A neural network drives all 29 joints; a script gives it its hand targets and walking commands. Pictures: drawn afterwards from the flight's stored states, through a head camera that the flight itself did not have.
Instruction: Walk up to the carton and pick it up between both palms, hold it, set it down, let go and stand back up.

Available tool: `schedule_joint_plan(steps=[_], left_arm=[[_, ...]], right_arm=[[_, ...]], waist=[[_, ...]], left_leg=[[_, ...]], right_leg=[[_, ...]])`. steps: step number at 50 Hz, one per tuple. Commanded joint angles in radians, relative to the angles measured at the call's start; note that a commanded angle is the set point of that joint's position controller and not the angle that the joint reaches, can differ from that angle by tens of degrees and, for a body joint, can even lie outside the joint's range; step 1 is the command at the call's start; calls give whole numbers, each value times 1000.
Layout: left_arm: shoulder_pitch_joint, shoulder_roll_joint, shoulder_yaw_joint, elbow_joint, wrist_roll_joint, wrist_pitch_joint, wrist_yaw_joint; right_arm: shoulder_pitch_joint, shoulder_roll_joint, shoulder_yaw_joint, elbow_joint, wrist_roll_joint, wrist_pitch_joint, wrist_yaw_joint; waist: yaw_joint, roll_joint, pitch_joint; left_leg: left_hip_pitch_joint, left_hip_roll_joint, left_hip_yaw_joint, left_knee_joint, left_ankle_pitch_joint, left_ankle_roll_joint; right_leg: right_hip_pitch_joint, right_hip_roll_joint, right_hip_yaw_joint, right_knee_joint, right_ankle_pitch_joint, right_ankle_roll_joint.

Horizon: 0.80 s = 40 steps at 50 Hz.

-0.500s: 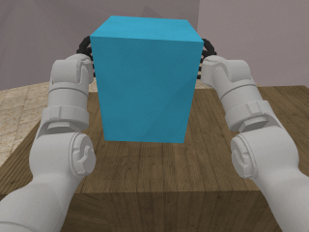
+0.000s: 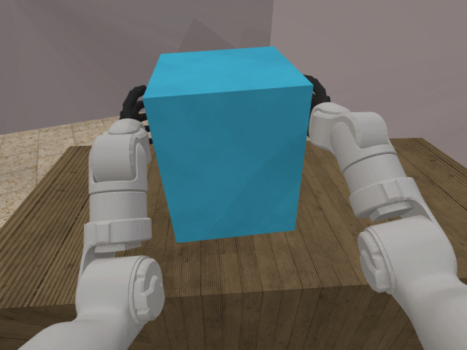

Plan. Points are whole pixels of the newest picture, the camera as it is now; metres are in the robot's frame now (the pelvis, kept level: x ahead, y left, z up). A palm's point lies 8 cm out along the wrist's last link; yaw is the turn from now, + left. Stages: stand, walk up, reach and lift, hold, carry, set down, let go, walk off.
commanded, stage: hold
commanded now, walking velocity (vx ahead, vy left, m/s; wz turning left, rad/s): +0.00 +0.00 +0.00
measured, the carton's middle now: (226, 141) +0.38 +0.00 +0.25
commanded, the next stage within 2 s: set down in 1.60 s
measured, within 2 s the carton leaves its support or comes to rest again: neither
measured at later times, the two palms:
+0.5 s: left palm (129, 99) +0.38 +0.14 +0.33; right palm (313, 103) +0.38 -0.15 +0.32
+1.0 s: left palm (136, 122) +0.36 +0.14 +0.30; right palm (321, 115) +0.36 -0.15 +0.30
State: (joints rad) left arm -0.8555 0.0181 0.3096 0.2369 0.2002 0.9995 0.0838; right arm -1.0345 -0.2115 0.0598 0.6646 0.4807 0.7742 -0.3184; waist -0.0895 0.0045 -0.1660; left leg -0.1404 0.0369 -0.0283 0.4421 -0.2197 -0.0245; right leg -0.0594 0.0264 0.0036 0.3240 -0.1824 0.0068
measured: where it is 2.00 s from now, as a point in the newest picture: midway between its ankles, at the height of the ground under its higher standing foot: outside the picture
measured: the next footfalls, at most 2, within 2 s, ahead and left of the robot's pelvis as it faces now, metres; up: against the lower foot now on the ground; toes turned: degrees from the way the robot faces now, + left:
none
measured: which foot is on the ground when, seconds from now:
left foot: down 0.00-1.00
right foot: down 0.00-1.00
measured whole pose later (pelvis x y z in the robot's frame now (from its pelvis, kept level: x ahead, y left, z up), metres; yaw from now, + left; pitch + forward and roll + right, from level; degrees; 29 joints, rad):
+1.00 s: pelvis +0.01 +0.00 +0.00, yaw -1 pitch -4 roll -2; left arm -0.87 0.01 0.31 0.22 0.18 0.99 0.10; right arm -1.01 -0.22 0.06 0.61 0.49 0.77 -0.33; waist -0.09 0.03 -0.18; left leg -0.14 0.03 -0.02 0.45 -0.23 -0.02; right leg -0.06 0.02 0.02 0.32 -0.19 0.01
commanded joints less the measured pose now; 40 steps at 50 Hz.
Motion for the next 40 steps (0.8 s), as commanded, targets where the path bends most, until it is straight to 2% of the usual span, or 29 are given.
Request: schedule_joint_plan(steps=[1, 3, 5, 7, 8, 9, 10, 11, 14, 15, 16, 17, 18, 20, 21, 22, 24, 25, 26, 27, 28, 29, 30, 32, 35, 36, 37, 39, 40], left_arm=[[-1090, -611, -446, -47, -262, -141, -136], [-1083, -578, -380, 61, -256, -159, -133], [-1130, -557, -319, 151, -211, -178, -139], [-1112, -525, -247, 281, -194, -186, -157], [-1120, -528, -256, 271, -211, -205, -162], [-1108, -505, -214, 353, -201, -210, -175], [-1160, -510, -218, 325, -216, -226, -179], [-1202, -509, -196, 360, -209, -242, -182], [-1159, -504, -224, 420, -250, -261, -193], [-1172, -493, -197, 443, -239, -264, -200], [-1134, -488, -185, 495, -238, -264, -201], [-1119, -502, -166, 459, -236, -271, -211], [-1140, -484, -164, 492, -235, -275, -216], [-1152, -501, -155, 455, -225, -276, -214], [-1153, -515, -189, 370, -259, -287, -209], [-1171, -518, -194, 378, -260, -283, -211], [-1098, -524, -196, 359, -246, -267, -214], [-1114, -533, -208, 252, -267, -276, -209], [-1091, -544, -238, 259, -279, -262, -205], [-1068, -528, -224, 206, -261, -255, -201], [-1025, -538, -248, 183, -269, -241, -202], [-1026, -557, -253, 186, -244, -228, -206], [-969, -527, -246, 113, -244, -219, -214], [-991, -588, -344, -46, -276, -199, -206], [-923, -585, -404, -187, -286, -167, -184], [-943, -580, -400, -147, -274, -149, -182], [-966, -589, -441, -238, -295, -145, -181], [-932, -599, -471, -289, -294, -123, -158], [-938, -583, -428, -268, -272, -121, -159]], right_arm=[[-1048, 686, 124, -307, 140, -96, 217], [-1106, 727, 139, -311, 118, -105, 214], [-1094, 714, 83, -151, 81, -100, 213], [-1110, 727, 55, -97, 45, -104, 202], [-1102, 748, 52, -116, 43, -115, 189], [-1114, 742, 48, -89, 28, -112, 181], [-1199, 754, 55, -149, 57, -137, 174], [-1209, 763, 39, -105, 58, -139, 170], [-1181, 755, 23, -112, 39, -147, 148], [-1202, 745, 25, -95, 40, -149, 144], [-1192, 719, 10, -69, 41, -147, 133], [-1162, 733, 17, -90, 53, -149, 125], [-1214, 740, 39, -142, 44, -154, 123], [-1174, 726, 39, -75, 72, -137, 120], [-1170, 728, 47, -132, 80, -145, 114], [-1174, 713, 45, -129, 87, -141, 117], [-1150, 726, 86, -210, 115, -137, 105], [-1142, 752, 114, -270, 156, -130, 105], [-1133, 725, 122, -296, 162, -129, 99], [-1098, 732, 144, -322, 187, -117, 98], [-1084, 709, 141, -330, 195, -113, 97], [-990, 684, 106, -214, 175, -91, 90], [-957, 689, 147, -301, 183, -91, 95], [-944, 668, 156, -355, 210, -79, 86], [-861, 648, 213, -452, 247, -63, 97], [-930, 630, 191, -468, 233, -62, 100], [-884, 644, 203, -491, 226, -55, 101], [-856, 603, 203, -464, 233, -50, 122], [-858, 615, 203, -448, 228, -54, 131]], waist=[[21, 91, -411], [57, 15, -399], [55, 17, -336], [66, -44, -296], [45, -17, -343], [47, -55, -315], [60, -68, -394], [55, -49, -392], [21, -14, -446], [36, -19, -426], [17, -3, -398], [6, -22, -412], [28, -33, -423], [19, -2, -409], [-1, -7, -457], [0, 5, -438], [-7, 13, -471], [-2, -13, -512], [-9, 40, -525], [6, 42, -545], [-19, 36, -526], [-35, 87, -432], [-23, 35, -480], [-57, 100, -556], [-58, 100, -561], [-35, 108, -534], [-38, 108, -577], [-58, 131, -501], [-12, 135, -446]], left_leg=[[47, -52, -22, -86, 171, -65], [16, -66, -15, -92, 82, -19], [-24, -59, -21, -122, -31, -7], [-69, -68, -13, -120, -119, 16], [-74, -72, -17, -107, -98, 18], [-89, -73, -12, -110, -117, 23], [-43, -89, -11, -68, -74, 29], [-49, -88, -15, -67, -67, 26], [-55, -89, -19, -60, 0, 17], [-50, -89, -20, -60, 5, 18], [-67, -89, -34, -60, 13, 17], [-36, -95, -34, -62, 34, 23], [-43, -96, -26, -58, 29, 24], [-46, -97, -33, -64, 44, 14], [-11, -96, -44, -56, 115, 9], [-8, -98, -41, -54, 120, 0], [17, -104, -47, -44, 175, -4], [51, -106, -39, -31, 259, -5], [49, -114, -48, -24, 272, -27], [64, -119, -48, -19, 331, -28], [93, -112, -57, -16, 348, -37], [79, -107, -55, -39, 314, -54], [105, -101, -58, -30, 372, -47], [165, -91, -61, -8, 479, -80], [208, -83, -55, 19, 651, -111], [176, -82, -42, -2, 579, -109], [207, -77, -35, 3, 636, -117], [240, -58, -52, 12, 699, -134], [213, -58, -39, -3, 673, -135]], right_leg=[[3, 75, 2, -27, 102, 6], [-14, 64, 12, -54, 42, 22], [-37, 50, 14, -58, -30, 15], [-62, 26, 38, -79, -159, 24], [-45, 23, 52, -78, -111, 27], [-47, 25, 47, -90, -153, 30], [-88, 4, 62, -93, -141, 26], [-100, -2, 65, -92, -155, 29], [-33, 1, 51, -75, -14, 41], [-39, -2, 51, -69, 2, 40], [-37, -12, 62, -77, 27, 42], [-15, -6, 55, -80, 56, 52], [-15, -5, 50, -78, 55, 52], [17, -2, 56, -61, 129, 49], [23, 1, 38, -50, 192, 59], [19, 3, 38, -56, 204, 48], [67, 12, 41, -42, 322, 64], [112, 23, 30, -21, 436, 68], [113, 22, 22, -3, 513, 77], [153, 26, 24, 7, 588, 79], [124, 33, 21, -1, 591, 78], [93, 23, 22, -3, 554, 72], [136, 39, 17, 3, 573, 78], [137, 67, 10, 25, 610, 61], [171, 94, 3, 37, 638, 55], [151, 87, 3, 31, 573, 52], [156, 104, -5, 31, 568, 43], [94, 114, -22, 13, 481, 36], [84, 113, -13, 11, 424, 37]])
